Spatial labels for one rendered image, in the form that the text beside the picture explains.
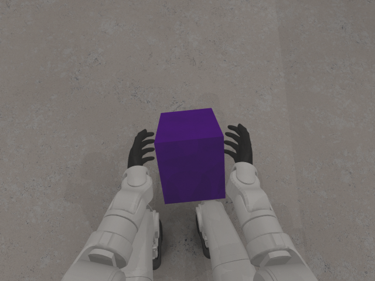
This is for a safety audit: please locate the robot right upper arm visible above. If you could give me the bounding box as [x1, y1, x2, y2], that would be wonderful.
[253, 263, 317, 281]

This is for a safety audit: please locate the left robot shin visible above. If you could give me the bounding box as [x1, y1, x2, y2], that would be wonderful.
[146, 205, 158, 258]

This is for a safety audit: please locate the left robot forearm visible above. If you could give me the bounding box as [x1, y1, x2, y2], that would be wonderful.
[61, 166, 153, 281]

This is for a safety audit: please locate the right robot foot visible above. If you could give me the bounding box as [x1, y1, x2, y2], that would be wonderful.
[196, 214, 210, 259]

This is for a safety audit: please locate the robot left hand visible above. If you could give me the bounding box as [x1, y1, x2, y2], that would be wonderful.
[128, 129, 155, 168]

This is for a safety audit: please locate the robot right hand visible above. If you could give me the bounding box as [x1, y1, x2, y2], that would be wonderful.
[224, 124, 253, 164]

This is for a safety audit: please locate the robot left upper arm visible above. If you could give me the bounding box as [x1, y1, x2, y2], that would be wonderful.
[63, 259, 126, 281]

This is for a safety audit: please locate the right robot forearm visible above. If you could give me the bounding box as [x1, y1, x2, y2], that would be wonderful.
[226, 162, 318, 281]

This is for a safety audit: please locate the carton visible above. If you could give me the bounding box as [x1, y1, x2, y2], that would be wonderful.
[154, 108, 226, 204]

